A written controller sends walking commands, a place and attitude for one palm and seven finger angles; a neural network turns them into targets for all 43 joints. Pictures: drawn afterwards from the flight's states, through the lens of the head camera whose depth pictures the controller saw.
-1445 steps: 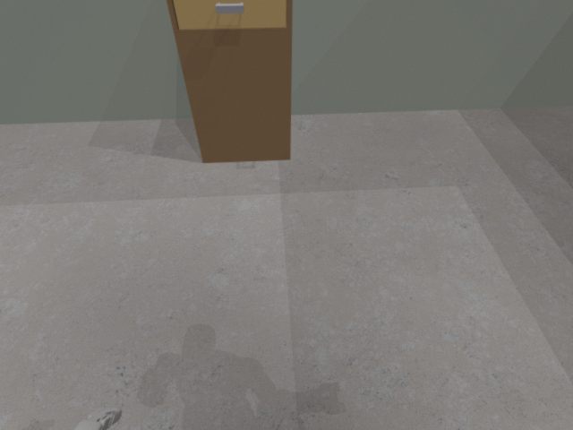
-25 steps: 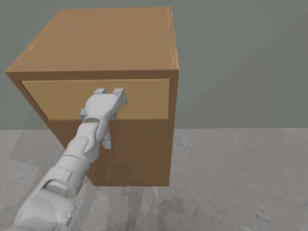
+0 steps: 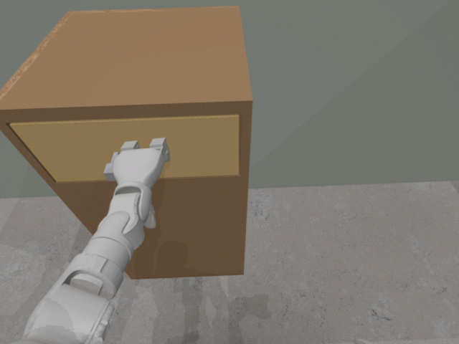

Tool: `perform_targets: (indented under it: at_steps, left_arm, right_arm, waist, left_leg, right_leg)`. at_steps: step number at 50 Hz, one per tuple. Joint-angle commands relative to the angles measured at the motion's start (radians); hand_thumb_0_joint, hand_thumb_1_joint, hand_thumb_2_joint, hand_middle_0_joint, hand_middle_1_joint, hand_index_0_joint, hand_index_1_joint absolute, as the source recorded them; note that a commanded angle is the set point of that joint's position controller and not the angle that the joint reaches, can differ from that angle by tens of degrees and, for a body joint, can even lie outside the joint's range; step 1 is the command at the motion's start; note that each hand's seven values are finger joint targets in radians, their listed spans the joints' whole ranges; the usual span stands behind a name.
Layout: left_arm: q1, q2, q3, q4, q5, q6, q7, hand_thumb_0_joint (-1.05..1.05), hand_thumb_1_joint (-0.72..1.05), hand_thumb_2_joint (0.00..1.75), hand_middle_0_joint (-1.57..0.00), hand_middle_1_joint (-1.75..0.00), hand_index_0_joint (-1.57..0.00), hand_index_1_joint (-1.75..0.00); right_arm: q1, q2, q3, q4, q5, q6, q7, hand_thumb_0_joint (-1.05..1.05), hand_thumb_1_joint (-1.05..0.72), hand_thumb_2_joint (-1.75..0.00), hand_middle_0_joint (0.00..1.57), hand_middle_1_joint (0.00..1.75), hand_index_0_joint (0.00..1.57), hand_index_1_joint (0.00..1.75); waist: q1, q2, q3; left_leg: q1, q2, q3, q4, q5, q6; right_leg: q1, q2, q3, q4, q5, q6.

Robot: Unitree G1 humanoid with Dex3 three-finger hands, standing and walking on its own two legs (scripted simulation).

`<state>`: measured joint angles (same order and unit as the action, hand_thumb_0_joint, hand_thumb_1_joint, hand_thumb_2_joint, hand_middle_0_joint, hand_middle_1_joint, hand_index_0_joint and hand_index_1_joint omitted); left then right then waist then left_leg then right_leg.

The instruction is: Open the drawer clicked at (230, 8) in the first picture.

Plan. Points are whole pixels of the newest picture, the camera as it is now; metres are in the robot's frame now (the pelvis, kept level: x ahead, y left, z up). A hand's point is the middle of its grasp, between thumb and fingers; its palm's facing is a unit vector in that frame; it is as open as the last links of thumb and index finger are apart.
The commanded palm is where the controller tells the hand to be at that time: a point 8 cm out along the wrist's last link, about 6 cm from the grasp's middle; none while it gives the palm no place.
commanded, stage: lower the fingers behind the handle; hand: left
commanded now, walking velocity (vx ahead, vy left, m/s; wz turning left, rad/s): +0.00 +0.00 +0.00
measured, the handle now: (134, 163) +0.46 +0.21 +0.04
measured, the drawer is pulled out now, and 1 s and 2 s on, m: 0.00 0.00 0.01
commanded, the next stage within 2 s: close the thumb around the handle in 0.46 s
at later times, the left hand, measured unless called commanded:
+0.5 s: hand (151, 185) +0.42 +0.17 +0.02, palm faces -0.03 -0.05 -1.00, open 13.7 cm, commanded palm +0.39 +0.19 +0.07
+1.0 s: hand (150, 185) +0.42 +0.17 +0.02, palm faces -0.01 -0.06 -1.00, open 8.8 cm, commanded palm +0.39 +0.19 +0.07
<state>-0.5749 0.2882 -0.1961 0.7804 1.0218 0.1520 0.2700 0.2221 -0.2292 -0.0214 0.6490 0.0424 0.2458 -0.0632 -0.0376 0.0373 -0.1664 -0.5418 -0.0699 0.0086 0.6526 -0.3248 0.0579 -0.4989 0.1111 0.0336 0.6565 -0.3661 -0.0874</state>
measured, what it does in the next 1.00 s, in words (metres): stands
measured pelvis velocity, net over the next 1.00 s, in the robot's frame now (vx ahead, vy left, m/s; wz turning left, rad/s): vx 0.00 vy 0.00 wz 0.00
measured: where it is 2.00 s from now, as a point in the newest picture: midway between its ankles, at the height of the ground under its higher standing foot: outside the picture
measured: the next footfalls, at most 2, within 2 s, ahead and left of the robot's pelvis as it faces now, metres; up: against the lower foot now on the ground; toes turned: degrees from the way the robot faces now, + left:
none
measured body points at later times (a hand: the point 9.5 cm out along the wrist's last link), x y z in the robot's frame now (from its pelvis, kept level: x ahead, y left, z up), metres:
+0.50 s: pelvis +0.00 -0.01 -0.01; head +0.05 -0.02 +0.44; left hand +0.42 +0.17 +0.07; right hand +0.08 -0.26 -0.14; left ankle -0.01 +0.09 -0.72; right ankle -0.04 -0.07 -0.72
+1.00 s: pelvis +0.00 +0.00 +0.00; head +0.05 -0.02 +0.44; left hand +0.42 +0.17 +0.07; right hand +0.09 -0.26 -0.14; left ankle -0.01 +0.09 -0.72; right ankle -0.04 -0.07 -0.72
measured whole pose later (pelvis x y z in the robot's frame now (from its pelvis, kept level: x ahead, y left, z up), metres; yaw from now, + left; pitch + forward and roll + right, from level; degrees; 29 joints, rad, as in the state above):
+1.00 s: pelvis +0.00 +0.00 +0.00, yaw +0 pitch +15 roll +0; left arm -0.55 0.30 -0.16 0.80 1.04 0.10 0.34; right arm 0.25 -0.23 -0.04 0.65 0.04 0.22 -0.05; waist -0.05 0.04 -0.18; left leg -0.60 -0.06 0.01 0.69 -0.35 0.05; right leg -0.55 0.12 0.03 0.69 -0.38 -0.09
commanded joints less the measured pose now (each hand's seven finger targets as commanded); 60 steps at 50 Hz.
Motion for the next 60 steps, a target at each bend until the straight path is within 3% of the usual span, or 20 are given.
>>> perform_targets:
  at_steps: [1, 2, 8, 9, 12, 14, 18, 19, 22, 24, 28, 37, 41, 42, 43, 45, 46, 49, 53, 60]
  left_arm:
    - [-0.254, 0.212, 0.089, -0.09, 0.017, -0.03, 0.015, 0.0, -0.5, 0.3, -0.3, -1.2, -0.3, -1.2]
    - [-0.263, 0.19, 0.074, -0.098, 0.019, -0.041, 0.02, 0.0, -0.5, 0.3, -0.3, -1.2, -0.3, -1.2]
    - [-0.389, 0.208, 0.093, -0.178, 0.039, -0.086, 0.1, 0.0, -0.5, 0.3, -0.3, -1.2, -0.3, -1.2]
    - [-0.363, 0.222, 0.112, -0.157, 0.034, -0.077, 0.111, 0.0, -0.5, 0.3, -0.3, -1.2, -0.3, -1.2]
    - [-0.41, 0.185, 0.08, -0.129, 0.023, -0.049, 0.126, 0.0, -0.5, 0.3, -0.3, -1.2, -0.3, -1.2]
    - [-0.426, 0.205, 0.094, -0.103, 0.021, -0.028, 0.132, 0.0, -0.5, 0.3, -0.3, -1.2, -0.3, -1.2]
    - [-0.424, 0.26, 0.13, -0.074, 0.017, 0.0, 0.121, 0.0, -0.5, 0.3, -0.3, -1.2, -0.3, -1.2]
    - [-0.421, 0.235, 0.107, -0.062, 0.015, 0.005, 0.113, 0.0, -0.5, 0.3, -0.3, -1.2, -0.3, -1.2]
    - [-0.396, 0.282, 0.142, -0.065, 0.017, -0.003, 0.093, 0.0, -0.5, 0.3, -0.3, -1.2, -0.3, -1.2]
    - [-0.388, 0.276, 0.133, -0.064, 0.014, -0.006, 0.082, 0.0, -0.5, 0.3, -0.3, -1.2, -0.3, -1.2]
    - [-0.374, 0.286, 0.135, -0.068, 0.017, -0.031, 0.07, 0.0, -0.5, 0.3, -0.3, -1.2, -0.3, -1.2]
    - [-0.334, 0.249, 0.131, -0.106, 0.024, -0.063, 0.099, 0.0, 0.0, 0.52, -0.34, -1.25, -0.34, -1.25]
    - [-0.36, 0.301, 0.169, -0.13, 0.028, -0.053, 0.114, 0.0, 0.23, 0.61, -0.35, -1.28, -0.35, -1.28]
    - [-0.313, 0.285, 0.167, -0.117, 0.026, -0.042, 0.116, 0.0, 0.28, 0.64, -0.36, -1.28, -0.36, -1.28]
    - [-0.339, 0.261, 0.142, -0.121, 0.024, -0.036, 0.116, 0.0, 0.34, 0.66, -0.36, -1.29, -0.36, -1.29]
    - [-0.328, 0.256, 0.142, -0.124, 0.02, -0.026, 0.114, 0.0, 0.45, 0.71, -0.37, -1.3, -0.37, -1.3]
    - [-0.327, 0.286, 0.166, -0.129, 0.022, -0.023, 0.115, 0.0, 0.51, 0.73, -0.37, -1.31, -0.37, -1.31]
    - [-0.32, 0.24, 0.126, -0.127, 0.019, -0.008, 0.109, 0.0, 0.68, 0.8, -0.38, -1.33, -0.38, -1.33]
    - [-0.333, 0.262, 0.137, -0.127, 0.029, -0.004, 0.103, 0.0, 0.9, 0.9, -0.4, -1.35, -0.4, -1.35]
    - [-0.315, 0.2, 0.102, -0.158, 0.023, -0.011, 0.095, 0.0, 0.9, 0.9, -0.4, -1.35, -0.4, -1.35]
  right_arm:
    - [-0.008, -0.134, -0.04, -0.12, -0.009, -0.03, -0.008, 0.0, -0.9, -0.9, 0.2, 0.3, 0.2, 0.3]
    - [-0.007, -0.134, -0.043, -0.121, -0.009, -0.033, -0.005, 0.0, -0.9, -0.9, 0.2, 0.3, 0.2, 0.3]
    - [0.016, -0.127, -0.064, -0.108, -0.018, -0.053, 0.006, 0.0, -0.9, -0.9, 0.2, 0.3, 0.2, 0.3]
    - [0.02, -0.128, -0.064, -0.106, -0.018, -0.055, 0.006, 0.0, -0.9, -0.9, 0.2, 0.3, 0.2, 0.3]
    - [0.034, -0.132, -0.066, -0.092, -0.014, -0.058, 0.011, 0.0, -0.9, -0.9, 0.2, 0.3, 0.2, 0.3]
    - [0.036, -0.136, -0.066, -0.083, -0.014, -0.057, 0.011, 0.0, -0.9, -0.9, 0.2, 0.3, 0.2, 0.3]
    - [0.033, -0.139, -0.058, -0.083, -0.013, -0.049, 0.004, 0.0, -0.9, -0.9, 0.2, 0.3, 0.2, 0.3]
    - [0.03, -0.137, -0.055, -0.085, -0.013, -0.046, 0.001, 0.0, -0.9, -0.9, 0.2, 0.3, 0.2, 0.3]
    - [0.03, -0.138, -0.052, -0.09, -0.014, -0.042, -0.004, 0.0, -0.9, -0.9, 0.2, 0.3, 0.2, 0.3]
    - [0.025, -0.137, -0.048, -0.09, -0.014, -0.041, -0.009, 0.0, -0.9, -0.9, 0.2, 0.3, 0.2, 0.3]
    - [0.022, -0.136, -0.044, -0.101, -0.008, -0.04, -0.012, 0.0, -0.9, -0.9, 0.2, 0.3, 0.2, 0.3]
    - [0.027, -0.132, -0.057, -0.116, -0.013, -0.053, -0.001, 0.0, -0.9, -0.9, 0.2, 0.3, 0.2, 0.3]
    - [0.03, -0.138, -0.058, -0.109, -0.015, -0.054, 0.0, 0.0, -0.9, -0.9, 0.2, 0.3, 0.2, 0.3]
    - [0.027, -0.135, -0.059, -0.114, -0.015, -0.052, 0.0, 0.0, -0.9, -0.9, 0.2, 0.3, 0.2, 0.3]
    - [0.021, -0.135, -0.058, -0.109, -0.015, -0.051, 0.002, 0.0, -0.9, -0.9, 0.2, 0.3, 0.2, 0.3]
    - [0.02, -0.137, -0.06, -0.107, -0.015, -0.051, 0.005, 0.0, -0.9, -0.9, 0.2, 0.3, 0.2, 0.3]
    - [0.025, -0.138, -0.058, -0.105, -0.014, -0.049, 0.005, 0.0, -0.9, -0.9, 0.2, 0.3, 0.2, 0.3]
    - [0.018, -0.136, -0.057, -0.107, -0.013, -0.044, 0.006, 0.0, -0.9, -0.9, 0.2, 0.3, 0.2, 0.3]
    - [0.011, -0.137, -0.055, -0.107, -0.012, -0.04, 0.004, 0.0, -0.9, -0.9, 0.2, 0.3, 0.2, 0.3]
    - [0.012, -0.136, -0.061, -0.115, -0.015, -0.037, 0.012, 0.0, -0.9, -0.9, 0.2, 0.3, 0.2, 0.3]
  waist:
    - [0.019, -0.104, -0.239]
    - [0.013, -0.099, -0.226]
    - [0.0, -0.019, -0.309]
    - [0.007, -0.034, -0.322]
    - [-0.017, -0.067, -0.314]
    - [-0.019, -0.087, -0.318]
    - [-0.007, -0.096, -0.338]
    - [-0.014, -0.114, -0.324]
    - [0.0, -0.098, -0.341]
    - [-0.005, -0.11, -0.316]
    - [0.002, -0.085, -0.282]
    - [0.007, -0.06, -0.313]
    - [0.013, -0.068, -0.359]
    - [0.02, -0.078, -0.358]
    - [0.006, -0.079, -0.343]
    - [0.008, -0.073, -0.343]
    - [0.016, -0.076, -0.349]
    - [0.006, -0.069, -0.319]
    - [0.008, -0.07, -0.314]
    - [0.007, -0.061, -0.339]
  left_leg:
    - [0.073, 0.011, -0.002, -0.011, 0.276, -0.001]
    - [0.074, 0.012, -0.002, -0.007, 0.272, 0.0]
    - [0.117, 0.017, -0.008, 0.031, 0.277, 0.001]
    - [0.106, 0.014, -0.008, 0.036, 0.278, 0.001]
    - [0.096, 0.015, -0.011, 0.038, 0.275, 0.002]
    - [0.087, 0.013, -0.007, 0.04, 0.273, 0.004]
    - [0.054, 0.005, -0.003, 0.03, 0.264, 0.005]
    - [0.045, 0.004, -0.003, 0.028, 0.261, 0.005]
    - [0.034, 0.001, 0.002, 0.025, 0.265, 0.004]
    - [0.022, 0.001, 0.004, 0.018, 0.247, 0.003]
    - [0.013, 0.002, 0.002, 0.006, 0.22, 0.003]
    - [0.049, 0.006, 0.004, 0.025, 0.262, 0.002]
    - [0.049, 0.006, 0.002, 0.029, 0.286, 0.001]
    - [0.048, 0.003, 0.004, 0.029, 0.292, 0.0]
    - [0.054, 0.005, 0.004, 0.027, 0.293, 0.0]
    - [0.062, 0.004, 0.004, 0.03, 0.309, -0.001]
    - [0.061, 0.006, 0.004, 0.026, 0.314, -0.001]
    - [0.072, 0.005, 0.007, 0.021, 0.312, 0.0]
    - [0.091, 0.01, 0.002, 0.018, 0.318, 0.002]
    - [0.131, 0.014, -0.005, 0.026, 0.378, 0.0]
  right_leg:
    - [0.167, -0.075, 0.055, -0.059, 0.451, 0.051]
    - [0.143, -0.073, 0.054, -0.06, 0.437, 0.049]
    - [0.082, -0.064, 0.052, -0.036, 0.375, 0.04]
    - [0.096, -0.064, 0.055, -0.032, 0.39, 0.043]
    - [0.081, -0.061, 0.042, -0.031, 0.386, 0.046]
    - [0.095, -0.065, 0.046, -0.036, 0.41, 0.053]
    - [0.161, -0.076, 0.061, -0.036, 0.477, 0.062]
    - [0.168, -0.079, 0.061, -0.039, 0.499, 0.066]
    - [0.209, -0.088, 0.073, -0.036, 0.554, 0.072]
    - [0.213, -0.094, 0.077, -0.045, 0.568, 0.079]
    - [0.194, -0.091, 0.079, -0.056, 0.493, 0.072]
    - [0.162, -0.077, 0.065, -0.041, 0.48, 0.061]
    - [0.192, -0.08, 0.072, -0.026, 0.53, 0.064]
    - [0.203, -0.078, 0.07, -0.025, 0.546, 0.064]
    - [0.188, -0.08, 0.066, -0.029, 0.554, 0.066]
    - [0.191, -0.077, 0.064, -0.029, 0.566, 0.063]
    - [0.2, -0.078, 0.066, -0.025, 0.577, 0.064]
    - [0.185, -0.076, 0.057, -0.036, 0.56, 0.064]
    - [0.166, -0.07, 0.056, -0.039, 0.518, 0.057]
    - [0.154, -0.061, 0.041, -0.028, 0.521, 0.046]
